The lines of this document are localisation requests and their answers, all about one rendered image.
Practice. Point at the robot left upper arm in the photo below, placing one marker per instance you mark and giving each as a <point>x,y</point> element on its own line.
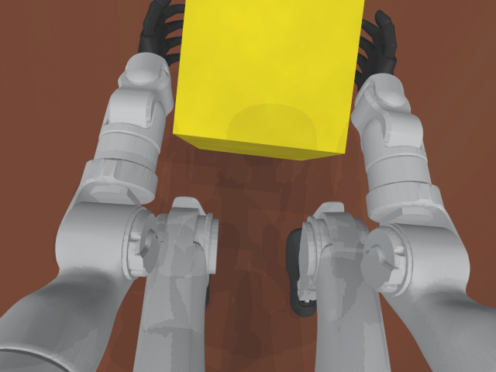
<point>66,325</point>

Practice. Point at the right robot hand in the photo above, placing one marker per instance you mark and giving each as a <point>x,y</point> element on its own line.
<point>381,54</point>

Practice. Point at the robot right upper arm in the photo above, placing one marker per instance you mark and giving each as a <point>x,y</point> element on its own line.
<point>422,272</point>

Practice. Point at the left robot forearm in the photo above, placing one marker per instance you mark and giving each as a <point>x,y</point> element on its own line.
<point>124,166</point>

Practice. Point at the left robot foot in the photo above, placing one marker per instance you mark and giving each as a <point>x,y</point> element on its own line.
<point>207,293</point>

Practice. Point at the robot left shin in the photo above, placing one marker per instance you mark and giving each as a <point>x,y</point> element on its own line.
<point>179,202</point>

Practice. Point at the carton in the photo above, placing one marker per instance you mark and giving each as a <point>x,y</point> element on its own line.
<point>270,78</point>

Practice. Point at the right robot forearm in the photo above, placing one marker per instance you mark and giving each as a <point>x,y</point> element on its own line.
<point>391,139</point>

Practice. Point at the left robot hand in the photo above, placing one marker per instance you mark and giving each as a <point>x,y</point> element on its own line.
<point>155,30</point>

